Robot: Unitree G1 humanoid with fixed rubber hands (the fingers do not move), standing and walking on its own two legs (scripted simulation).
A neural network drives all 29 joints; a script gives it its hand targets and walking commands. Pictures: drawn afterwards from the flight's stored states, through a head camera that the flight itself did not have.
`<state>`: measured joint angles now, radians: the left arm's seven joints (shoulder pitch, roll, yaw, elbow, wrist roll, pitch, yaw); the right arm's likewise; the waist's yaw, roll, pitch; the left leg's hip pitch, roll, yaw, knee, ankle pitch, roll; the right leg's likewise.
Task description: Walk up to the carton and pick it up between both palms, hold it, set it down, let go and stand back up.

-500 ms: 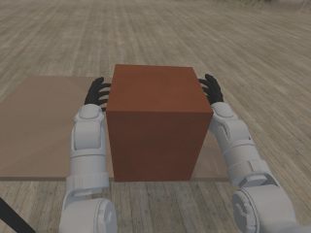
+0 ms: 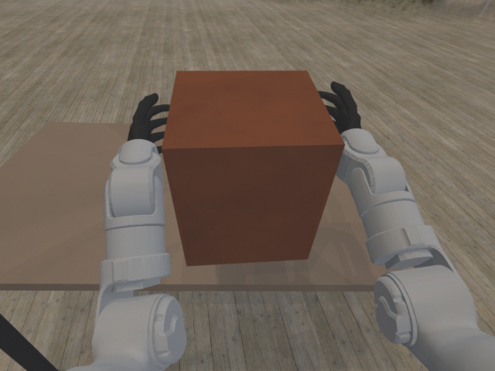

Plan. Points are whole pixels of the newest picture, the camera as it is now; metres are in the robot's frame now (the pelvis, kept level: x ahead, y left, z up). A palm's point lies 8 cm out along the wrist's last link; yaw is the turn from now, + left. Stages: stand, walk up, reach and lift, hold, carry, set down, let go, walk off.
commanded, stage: reach and lift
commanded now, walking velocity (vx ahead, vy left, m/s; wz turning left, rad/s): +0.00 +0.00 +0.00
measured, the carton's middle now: (245, 170) +0.40 +0.01 +0.18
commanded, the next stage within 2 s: hold in 0.46 s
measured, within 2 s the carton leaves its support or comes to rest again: neither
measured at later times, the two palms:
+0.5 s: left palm (143, 133) +0.36 +0.15 +0.27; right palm (364, 124) +0.36 -0.15 +0.28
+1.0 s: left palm (141, 128) +0.38 +0.15 +0.27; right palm (355, 114) +0.38 -0.15 +0.28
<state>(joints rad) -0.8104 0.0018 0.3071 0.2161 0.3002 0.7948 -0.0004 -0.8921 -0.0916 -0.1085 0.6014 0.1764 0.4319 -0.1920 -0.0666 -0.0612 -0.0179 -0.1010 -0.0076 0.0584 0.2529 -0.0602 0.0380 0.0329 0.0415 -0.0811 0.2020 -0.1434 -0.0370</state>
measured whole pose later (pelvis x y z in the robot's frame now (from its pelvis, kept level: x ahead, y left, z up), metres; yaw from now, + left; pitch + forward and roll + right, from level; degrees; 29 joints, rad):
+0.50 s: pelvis -0.01 +0.01 +0.00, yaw +0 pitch -7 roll -1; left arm -0.83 -0.01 0.28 0.10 0.32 0.91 0.00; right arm -0.91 -0.13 -0.10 0.49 0.26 0.54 -0.21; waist -0.09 -0.04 -0.01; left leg -0.08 -0.01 0.06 0.26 -0.07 0.03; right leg 0.05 0.03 -0.08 0.23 -0.15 -0.03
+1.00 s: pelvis -0.01 +0.00 +0.00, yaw +1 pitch -5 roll -1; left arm -0.93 0.04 0.31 0.27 0.30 0.91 -0.03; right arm -1.02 -0.13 -0.12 0.64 0.26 0.58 -0.25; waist -0.09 -0.04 -0.04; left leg -0.14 -0.01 0.03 0.28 -0.06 0.03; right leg -0.01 0.04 -0.11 0.25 -0.17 -0.04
